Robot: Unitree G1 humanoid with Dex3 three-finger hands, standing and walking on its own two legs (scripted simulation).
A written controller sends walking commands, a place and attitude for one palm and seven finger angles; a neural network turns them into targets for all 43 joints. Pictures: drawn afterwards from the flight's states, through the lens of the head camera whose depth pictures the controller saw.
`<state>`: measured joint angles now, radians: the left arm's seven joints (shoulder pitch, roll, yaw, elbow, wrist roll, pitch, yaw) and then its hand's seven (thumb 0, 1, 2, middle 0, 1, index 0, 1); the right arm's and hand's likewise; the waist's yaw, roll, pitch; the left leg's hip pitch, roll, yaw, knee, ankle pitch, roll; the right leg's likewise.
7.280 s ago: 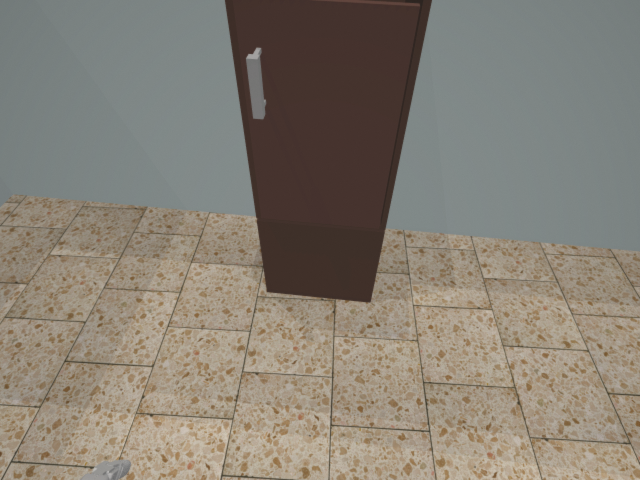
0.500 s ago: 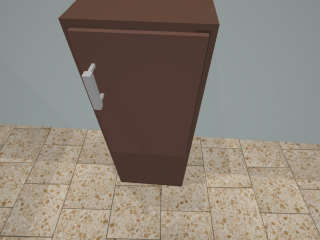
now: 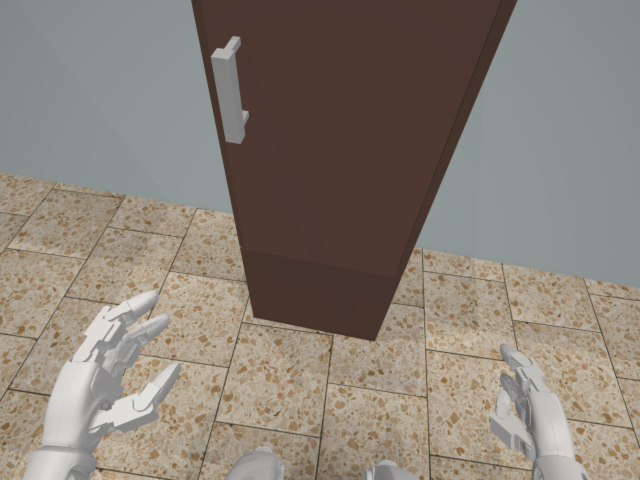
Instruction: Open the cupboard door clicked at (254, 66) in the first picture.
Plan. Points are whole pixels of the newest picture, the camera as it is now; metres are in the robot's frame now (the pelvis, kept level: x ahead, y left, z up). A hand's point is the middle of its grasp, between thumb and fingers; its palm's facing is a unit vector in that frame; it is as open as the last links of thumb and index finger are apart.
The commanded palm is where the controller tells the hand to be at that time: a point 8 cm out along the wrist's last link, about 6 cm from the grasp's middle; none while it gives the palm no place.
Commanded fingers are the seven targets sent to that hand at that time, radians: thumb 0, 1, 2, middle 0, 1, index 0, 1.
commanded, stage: raise the hand with hooked fingers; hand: left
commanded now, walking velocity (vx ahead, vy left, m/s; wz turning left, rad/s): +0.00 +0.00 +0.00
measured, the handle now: (234, 91) +0.58 +0.20 +0.15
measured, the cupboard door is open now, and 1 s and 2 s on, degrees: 0 0 0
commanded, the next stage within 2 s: move the hooked fingers beside the handle in 1.56 s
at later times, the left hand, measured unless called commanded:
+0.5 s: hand (121, 301) +0.26 +0.25 +0.10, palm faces -0.05 -1.00 -0.07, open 12.3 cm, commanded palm +0.24 +0.31 +0.11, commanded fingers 0.00 -0.34 0.37 -0.29 -1.10 -0.29 -1.10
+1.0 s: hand (78, 214) +0.31 +0.29 +0.17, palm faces +0.01 -1.00 -0.07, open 13.9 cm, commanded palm +0.29 +0.33 +0.17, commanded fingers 0.00 -0.50 0.30 -0.30 -1.20 -0.30 -1.20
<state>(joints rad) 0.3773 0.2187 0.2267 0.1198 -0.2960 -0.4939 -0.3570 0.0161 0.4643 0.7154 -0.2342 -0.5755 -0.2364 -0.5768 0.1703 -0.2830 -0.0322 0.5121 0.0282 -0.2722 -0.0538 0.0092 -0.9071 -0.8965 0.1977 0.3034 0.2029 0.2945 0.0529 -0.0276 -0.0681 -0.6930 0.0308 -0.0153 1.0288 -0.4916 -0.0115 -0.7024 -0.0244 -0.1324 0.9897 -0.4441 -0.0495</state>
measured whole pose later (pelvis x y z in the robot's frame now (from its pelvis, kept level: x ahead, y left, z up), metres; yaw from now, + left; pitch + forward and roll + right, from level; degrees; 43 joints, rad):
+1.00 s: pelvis +0.03 +0.02 +0.05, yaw -1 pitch +2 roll -1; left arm -0.07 0.43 0.43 0.28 -0.34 -0.10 -0.49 -0.01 -0.49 0.30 -0.30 -1.19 -0.30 -1.19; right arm 0.25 -0.26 0.08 0.60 0.05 -0.24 -0.11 0.01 -0.90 -0.90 0.20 0.30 0.21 0.30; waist 0.04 0.04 -0.03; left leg -0.34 0.02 0.02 0.67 -0.37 0.01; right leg -0.35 -0.01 -0.10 0.62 -0.31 -0.02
